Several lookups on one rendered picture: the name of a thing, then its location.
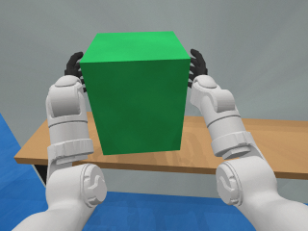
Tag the left robot upper arm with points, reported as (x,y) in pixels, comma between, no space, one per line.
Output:
(72,194)

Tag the table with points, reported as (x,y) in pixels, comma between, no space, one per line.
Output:
(283,143)

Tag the right robot forearm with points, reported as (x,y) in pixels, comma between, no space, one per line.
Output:
(230,140)

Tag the left robot hand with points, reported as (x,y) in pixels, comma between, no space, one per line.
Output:
(72,67)

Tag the right robot upper arm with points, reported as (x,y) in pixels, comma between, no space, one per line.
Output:
(249,184)

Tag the left robot forearm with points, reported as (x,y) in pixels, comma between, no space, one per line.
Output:
(68,125)

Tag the carton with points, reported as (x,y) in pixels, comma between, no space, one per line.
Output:
(137,85)

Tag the right robot hand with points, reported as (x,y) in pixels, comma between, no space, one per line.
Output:
(199,67)

